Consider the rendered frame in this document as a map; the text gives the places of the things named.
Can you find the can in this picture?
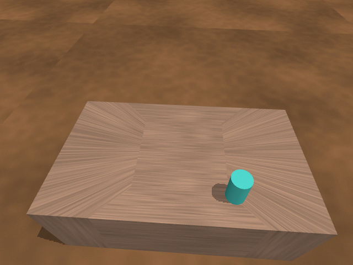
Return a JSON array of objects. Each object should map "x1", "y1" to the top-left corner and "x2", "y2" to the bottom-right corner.
[{"x1": 225, "y1": 169, "x2": 254, "y2": 205}]

